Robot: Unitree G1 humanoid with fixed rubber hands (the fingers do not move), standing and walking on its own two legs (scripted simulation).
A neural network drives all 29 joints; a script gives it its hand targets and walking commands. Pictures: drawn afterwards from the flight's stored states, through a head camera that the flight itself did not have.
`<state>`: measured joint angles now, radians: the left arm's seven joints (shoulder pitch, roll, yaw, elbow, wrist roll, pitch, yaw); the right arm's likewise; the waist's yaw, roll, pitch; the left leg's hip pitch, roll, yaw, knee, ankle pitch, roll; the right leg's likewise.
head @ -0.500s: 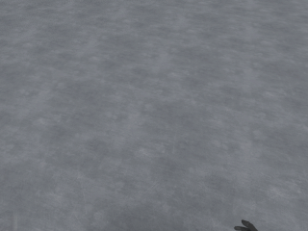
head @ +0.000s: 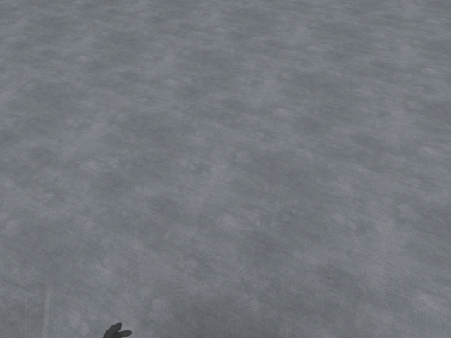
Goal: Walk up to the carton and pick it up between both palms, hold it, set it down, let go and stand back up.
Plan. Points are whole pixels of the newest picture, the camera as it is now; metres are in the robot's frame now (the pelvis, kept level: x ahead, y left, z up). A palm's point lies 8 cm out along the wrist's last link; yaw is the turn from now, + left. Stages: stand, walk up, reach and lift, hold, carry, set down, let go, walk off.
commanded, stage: walk up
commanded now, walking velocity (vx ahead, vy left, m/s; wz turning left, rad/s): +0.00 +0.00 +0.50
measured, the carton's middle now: out of the picture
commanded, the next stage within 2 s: none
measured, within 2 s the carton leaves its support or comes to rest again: neither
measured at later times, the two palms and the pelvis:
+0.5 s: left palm out of the picture -0.09 +0.23 -0.14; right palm (349, 330) +0.15 -0.22 -0.13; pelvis -0.02 -0.01 -0.01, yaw +19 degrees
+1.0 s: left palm out of the picture -0.06 +0.27 -0.12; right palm out of the picture +0.10 -0.20 -0.13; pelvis -0.04 +0.00 +0.00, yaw +30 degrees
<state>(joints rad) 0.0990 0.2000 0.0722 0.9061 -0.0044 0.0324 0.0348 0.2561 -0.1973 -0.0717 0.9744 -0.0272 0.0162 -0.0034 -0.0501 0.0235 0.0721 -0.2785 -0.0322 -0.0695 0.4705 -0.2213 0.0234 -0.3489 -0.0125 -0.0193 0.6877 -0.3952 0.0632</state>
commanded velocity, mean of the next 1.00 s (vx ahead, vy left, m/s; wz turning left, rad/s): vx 0.00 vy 0.00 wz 0.50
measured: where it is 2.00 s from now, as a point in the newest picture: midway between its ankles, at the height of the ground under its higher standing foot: outside the picture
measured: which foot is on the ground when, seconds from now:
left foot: down 0.00-0.04, up 0.06-0.50, down 0.52-1.00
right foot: up 0.00-0.02, down 0.04-0.52, up 0.54-1.00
